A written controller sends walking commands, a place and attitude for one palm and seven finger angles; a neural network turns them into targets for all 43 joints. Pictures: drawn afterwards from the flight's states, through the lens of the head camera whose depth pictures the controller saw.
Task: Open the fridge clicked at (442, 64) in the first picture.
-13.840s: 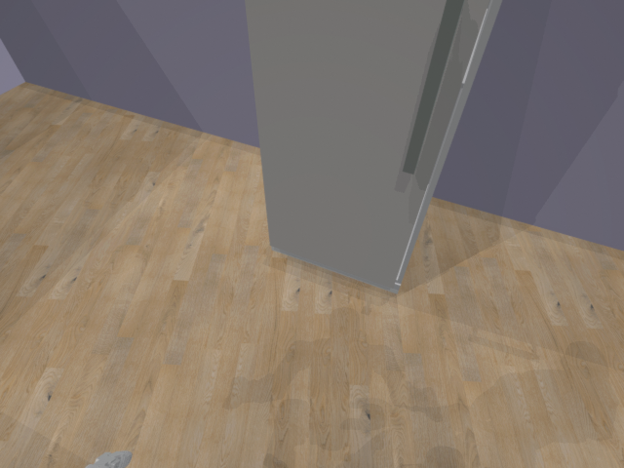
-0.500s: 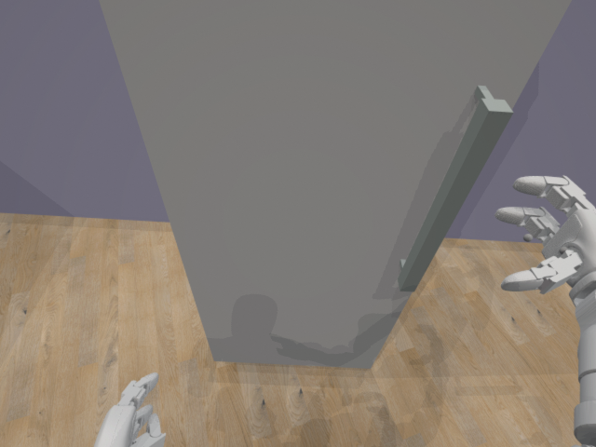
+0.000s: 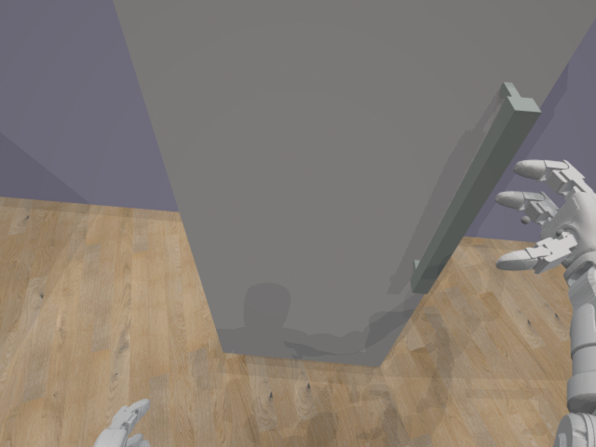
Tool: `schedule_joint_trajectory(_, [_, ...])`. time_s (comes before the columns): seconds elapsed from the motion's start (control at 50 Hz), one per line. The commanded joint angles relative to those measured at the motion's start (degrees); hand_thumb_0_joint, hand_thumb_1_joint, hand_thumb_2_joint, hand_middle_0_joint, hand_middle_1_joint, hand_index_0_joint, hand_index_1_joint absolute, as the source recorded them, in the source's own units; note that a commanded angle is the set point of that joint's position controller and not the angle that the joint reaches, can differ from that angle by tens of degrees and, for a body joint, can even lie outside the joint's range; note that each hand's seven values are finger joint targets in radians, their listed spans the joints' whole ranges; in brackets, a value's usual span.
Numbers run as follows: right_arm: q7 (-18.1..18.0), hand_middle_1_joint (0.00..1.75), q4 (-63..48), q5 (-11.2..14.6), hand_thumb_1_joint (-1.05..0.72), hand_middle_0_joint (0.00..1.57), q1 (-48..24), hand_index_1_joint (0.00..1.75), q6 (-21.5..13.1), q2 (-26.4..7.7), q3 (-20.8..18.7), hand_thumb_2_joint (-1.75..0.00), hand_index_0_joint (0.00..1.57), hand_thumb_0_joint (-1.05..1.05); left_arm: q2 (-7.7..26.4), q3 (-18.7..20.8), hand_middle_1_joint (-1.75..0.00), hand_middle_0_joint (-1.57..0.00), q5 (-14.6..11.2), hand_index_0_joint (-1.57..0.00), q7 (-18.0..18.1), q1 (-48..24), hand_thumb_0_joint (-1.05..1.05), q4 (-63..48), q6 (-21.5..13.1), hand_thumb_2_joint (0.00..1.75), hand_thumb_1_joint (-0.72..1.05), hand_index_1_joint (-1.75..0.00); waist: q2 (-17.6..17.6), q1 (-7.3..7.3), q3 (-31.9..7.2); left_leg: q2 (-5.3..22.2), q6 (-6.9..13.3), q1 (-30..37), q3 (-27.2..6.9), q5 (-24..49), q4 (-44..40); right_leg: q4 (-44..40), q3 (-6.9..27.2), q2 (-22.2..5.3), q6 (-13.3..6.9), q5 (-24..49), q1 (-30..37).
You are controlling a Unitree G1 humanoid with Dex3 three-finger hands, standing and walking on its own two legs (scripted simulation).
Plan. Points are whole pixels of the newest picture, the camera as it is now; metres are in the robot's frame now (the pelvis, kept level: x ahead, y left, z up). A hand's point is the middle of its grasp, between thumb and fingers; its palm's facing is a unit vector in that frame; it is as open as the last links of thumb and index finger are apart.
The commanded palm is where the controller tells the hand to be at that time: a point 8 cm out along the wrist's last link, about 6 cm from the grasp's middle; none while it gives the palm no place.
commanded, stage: move the hooked fingers beside the handle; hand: right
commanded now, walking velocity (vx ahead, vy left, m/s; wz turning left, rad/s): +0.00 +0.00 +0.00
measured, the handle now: (453, 209) +0.45 -0.19 +0.09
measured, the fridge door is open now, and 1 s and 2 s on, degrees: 0 0 0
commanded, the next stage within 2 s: feel for the door with the fingertips in 0.82 s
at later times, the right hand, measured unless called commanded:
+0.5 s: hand (541, 231) +0.37 -0.26 +0.15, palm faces +0.02 +1.00 -0.02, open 14.0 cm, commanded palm +0.34 -0.31 +0.14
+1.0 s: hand (540, 227) +0.38 -0.26 +0.14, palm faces +0.00 +1.00 -0.01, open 14.0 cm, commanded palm +0.35 -0.30 +0.14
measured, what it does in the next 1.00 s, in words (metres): stands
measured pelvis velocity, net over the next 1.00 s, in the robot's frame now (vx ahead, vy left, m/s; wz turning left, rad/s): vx -0.01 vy -0.01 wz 0.00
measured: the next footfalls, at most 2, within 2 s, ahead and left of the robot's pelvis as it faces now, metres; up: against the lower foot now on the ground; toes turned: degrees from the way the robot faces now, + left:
none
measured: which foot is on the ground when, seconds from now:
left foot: down 0.00-1.00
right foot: down 0.00-1.00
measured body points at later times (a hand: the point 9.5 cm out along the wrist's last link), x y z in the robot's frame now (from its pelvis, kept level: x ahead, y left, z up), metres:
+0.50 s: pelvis -0.01 +0.00 +0.00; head +0.01 +0.00 +0.45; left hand +0.12 +0.26 -0.10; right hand +0.36 -0.31 +0.15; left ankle -0.02 +0.11 -0.73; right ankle +0.00 -0.12 -0.73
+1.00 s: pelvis -0.01 -0.01 +0.00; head +0.02 -0.01 +0.45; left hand +0.10 +0.25 -0.10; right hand +0.37 -0.32 +0.14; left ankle -0.02 +0.11 -0.73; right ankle +0.00 -0.12 -0.73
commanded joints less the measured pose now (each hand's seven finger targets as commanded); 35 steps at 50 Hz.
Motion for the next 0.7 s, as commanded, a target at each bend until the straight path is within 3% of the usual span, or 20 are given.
schedule_joint_trajectory(0.0, [-0.92, 1.2, -9.73, 1.03, 0.5, 0.3, -22.17, 1.2, -4.19, -18.57, -5.65, -0.3, 0.3, 0.0, 8.29, 3.02, -0.3, -0.2, 0.03, -0.2, 0.74, -0.92, 0.0, -7.04, -2.34, 0.9, 0.9, -0.3, -0.6, -0.12, -15.41, -1.34, 0.64, 3.17, -1.11, 19.65, -2.89, -2.61, 2.31, 1.4, -2.26, 14.78, 8.88])
schedule_joint_trajectory(0.02, [-0.78, 1.2, -10.6, 0.88, 0.5, 0.3, -21.57, 1.2, -4.35, -18.41, -5.55, -0.3, 0.3, 0.0, 8.17, 3.04, -0.3, -0.2, 0.01, -0.2, 0.65, -1.15, 0.0, -7.46, -2.24, 0.9, 0.9, -0.3, -2.6, -0.65, -16.0, -1.25, 0.75, 3.24, -1.21, 19.63, -2.76, -2.59, 2.25, 1.46, -2.13, 14.91, 8.99])
schedule_joint_trajectory(0.04, [-0.71, 1.2, -11.28, 0.95, 0.5, 0.3, -21.58, 1.2, -4.7, -19.01, -5.66, -0.3, 0.3, 0.0, 8.29, 3.14, -0.3, -0.2, 0.01, -0.2, 0.58, -0.94, 0.0, -7.74, -1.98, 0.9, 0.9, -0.3, -1.55, -0.51, -16.65, -1.28, 0.77, 4.0, -1.17, 20.57, -2.58, -2.19, 2.0, 1.33, -2.31, 16.09, 9.44])
schedule_joint_trajectory(0.06, [-0.46, 1.2, -11.88, 1.09, 0.5, 0.3, -20.9, 1.2, -4.7, -18.11, -5.31, -0.3, 0.3, 0.0, 8.03, 3.04, -0.3, -0.2, -0.01, -0.2, 0.49, -1.41, 0.0, -7.99, -2.01, 0.9, 0.9, -0.3, -2.78, -0.86, -16.72, -1.34, 0.81, 4.02, -1.36, 21.16, -2.49, -2.26, 2.08, 1.44, -2.29, 16.41, 9.59])
schedule_joint_trajectory(0.12, [0.25, 1.2, -11.91, 1.72, 0.5, 0.3, -19.24, 1.2, -4.62, -18.83, -6.6, -0.3, 0.3, 0.0, 8.17, 3.11, -0.3, -0.2, -0.05, -0.2, 0.46, -1.4, 0.0, -8.39, -1.95, 0.9, 0.9, -0.3, -1.0, -1.07, -16.92, -1.42, 0.71, 4.68, -1.15, 21.42, -2.42, -2.47, 2.05, 1.4, -2.23, 16.0, 8.95])
schedule_joint_trajectory(0.14, [0.56, 1.2, -12.45, 2.22, 0.5, 0.3, -18.1, 1.2, -4.71, -18.69, -6.47, -0.3, 0.3, 0.0, 8.26, 3.25, -0.3, -0.2, -0.13, -0.2, 0.43, -1.24, 0.0, -8.6, -1.73, 0.9, 0.9, -0.3, 1.07, -0.98, -17.6, -1.49, 0.59, 5.36, -1.16, 22.47, -2.37, -2.09, 1.71, 1.21, -2.47, 16.9, 9.35])
schedule_joint_trajectory(0.18, [1.15, 1.2, -12.1, 2.44, 0.5, 0.3, -17.48, 1.2, -4.09, -19.57, -7.44, -0.3, 0.3, 0.0, 8.29, 3.11, -0.3, -0.2, -0.26, -0.2, 0.48, -1.62, 0.0, -8.58, -1.73, 0.9, 0.9, -0.3, -0.84, -1.21, -16.19, -1.38, 0.57, 4.63, -1.36, 21.99, -2.49, -2.29, 1.68, 1.47, -2.34, 15.66, 8.5])
schedule_joint_trajectory(0.24, [1.73, 1.2, -13.26, 2.71, 0.5, 0.3, -19.21, 1.2, -3.83, -16.03, -3.8, -0.3, 0.3, 0.0, 8.03, 3.05, -0.3, -0.2, -0.4, -0.2, 0.55, -2.02, 0.0, -8.81, -1.66, 0.9, 0.9, -0.3, -1.75, -0.09, -14.45, -1.51, 0.66, 2.55, -1.14, 19.97, -2.97, -2.15, 1.56, 1.38, -2.4, 14.54, 9.15])
schedule_joint_trajectory(0.28, [1.57, 1.2, -13.5, 2.63, 0.5, 0.3, -19.32, 1.2, -3.81, -18.18, -5.65, -0.3, 0.3, 0.0, 8.22, 3.11, -0.3, -0.2, -0.37, -0.2, 0.72, -2.13, 0.0, -8.51, -1.76, 0.9, 0.9, -0.3, -2.41, -0.51, -14.6, -1.53, 0.79, 2.39, -1.15, 19.15, -2.93, -2.29, 2.16, 1.5, -2.28, 14.05, 9.09])
schedule_joint_trajectory(0.34, [1.57, 1.2, -14.67, 3.15, 0.5, 0.3, -21.08, 1.2, -4.07, -16.91, -4.08, -0.3, 0.3, 0.0, 8.17, 3.09, -0.3, -0.2, -0.33, -0.2, 0.93, -2.0, 0.0, -8.23, -1.85, 0.9, 0.9, -0.3, -0.34, 0.51, -15.17, -1.69, 0.63, 1.93, -1.15, 18.45, -3.36, -1.88, 2.1, 1.27, -2.48, 13.61, 9.95])
schedule_joint_trajectory(0.38, [1.47, 1.2, -13.86, 2.72, 0.5, 0.3, -22.97, 1.2, -4.07, -16.24, -3.07, -0.3, 0.3, 0.0, 8.05, 2.78, -0.3, -0.2, -0.44, -0.2, 1.12, -2.58, 0.0, -7.9, -1.96, 0.9, 0.9, -0.3, -3.18, 0.54, -13.73, -1.57, 0.81, 0.52, -1.01, 16.0, -3.48, -2.51, 2.64, 1.47, -2.15, 11.59, 9.25])
schedule_joint_trajectory(0.4, [1.23, 1.2, -14.14, 2.52, 0.5, 0.3, -24.83, 1.2, -4.21, -15.56, -2.21, -0.3, 0.3, 0.0, 7.97, 2.77, -0.3, -0.2, -0.35, -0.2, 1.19, -2.62, 0.0, -7.76, -2.12, 0.9, 0.9, -0.3, -2.69, 1.03, -14.23, -1.63, 0.8, 0.07, -0.93, 15.27, -3.58, -2.55, 2.98, 1.51, -2.19, 11.16, 9.99])
schedule_joint_trajectory(0.42, [0.88, 1.2, -13.67, 2.35, 0.5, 0.3, -24.06, 1.2, -4.33, -16.99, -3.65, -0.3, 0.3, 0.0, 7.98, 2.89, -0.3, -0.2, -0.3, -0.2, 1.26, -2.66, 0.0, -7.57, -2.22, 0.9, 0.9, -0.3, -3.59, 0.43, -14.51, -1.56, 0.92, 0.21, -1.02, 14.55, -3.71, -2.56, 3.09, 1.51, -2.1, 10.87, 10.1])
schedule_joint_trajectory(0.44, [0.78, 1.2, -13.85, 2.57, 0.5, 0.3, -23.35, 1.2, -4.43, -16.73, -3.16, -0.3, 0.3, 0.0, 8.14, 2.77, -0.3, -0.2, -0.19, -0.2, 1.18, -2.47, 0.0, -7.81, -2.06, 0.9, 0.9, -0.3, -1.79, 0.44, -15.25, -1.62, 0.87, 0.98, -1.11, 15.12, -3.79, -2.28, 2.7, 1.45, -2.34, 11.39, 10.25])
schedule_joint_trajectory(0.52, [0.71, 1.2, -10.88, 2.29, 0.5, 0.3, -20.44, 1.2, -4.16, -17.9, -5.11, -0.3, 0.3, 0.0, 7.93, 2.61, -0.3, -0.2, -0.16, -0.2, 1.02, -2.87, 0.0, -8.11, -2.09, 0.9, 0.9, -0.3, -1.97, -0.72, -15.64, -1.45, 0.92, 2.27, -1.08, 16.15, -3.14, -2.49, 2.84, 1.61, -2.1, 11.75, 8.78])
schedule_joint_trajectory(0.54, [0.81, 1.2, -9.54, 2.4, 0.5, 0.3, -20.02, 1.2, -4.05, -18.47, -5.17, -0.3, 0.3, 0.0, 8.26, 2.54, -0.3, -0.2, -0.19, -0.2, 0.92, -2.52, 0.0, -8.05, -1.7, 0.9, 0.9, -0.3, 0.04, -0.35, -14.7, -1.48, 0.81, 2.08, -1.01, 16.0, -3.4, -2.34, 2.6, 1.4, -2.23, 11.53, 8.05])
schedule_joint_trajectory(0.58, [1.19, 1.2, -8.76, 2.26, 0.5, 0.3, -22.92, 1.2, -4.2, -18.31, -4.5, -0.3, 0.3, 0.0, 8.26, 2.4, -0.3, -0.2, -0.36, -0.2, 0.95, -2.97, 0.0, -7.96, -1.72, 0.9, 0.9, -0.3, -0.13, 0.17, -12.94, -1.38, 0.71, 1.04, -1.12, 14.81, -3.46, -2.63, 2.88, 1.48, -2.18, 9.88, 6.81])
schedule_joint_trajectory(0.62, [1.48, 1.2, -9.77, 1.95, 0.5, 0.3, -24.17, 1.2, -4.64, -17.98, -3.78, -0.3, 0.3, 0.0, 8.22, 2.41, -0.3, -0.2, -0.28, -0.2, 0.91, -2.86, 0.0, -8.35, -1.81, 0.9, 0.9, -0.3, -3.38, 0.06, -14.63, -1.37, 0.96, 0.72, -1.24, 14.76, -3.13, -2.37, 2.88, 1.59, -2.09, 10.49, 8.03])
schedule_joint_trajectory(0.66, [1.64, 1.2, -9.55, 2.12, 0.5, 0.3, -24.24, 1.2, -5.14, -19.47, -5.06, -0.3, 0.3, 0.0, 8.39, 2.57, -0.3, -0.2, -0.18, -0.2, 0.89, -2.51, 0.0, -8.34, -1.67, 0.9, 0.9, -0.3, -1.97, 0.02, -15.56, -1.57, 0.93, 1.44, -1.37, 15.42, -2.94, -1.91, 2.96, 1.53, -2.15, 11.01, 7.92])
schedule_joint_trajectory(0.68, [1.87, 1.2, -9.54, 2.26, 0.5, 0.3, -25.17, 1.2, -5.33, -18.42, -4.15, -0.3, 0.3, 0.0, 8.26, 2.45, -0.3, -0.2, -0.22, -0.2, 0.93, -2.55, 0.0, -8.36, -1.72, 0.9, 0.9, -0.3, -2.4, 0.32, -15.22, -1.55, 0.95, 1.0, -1.25, 15.3, -2.9, -1.98, 3.01, 1.52, -2.08, 10.89, 7.94])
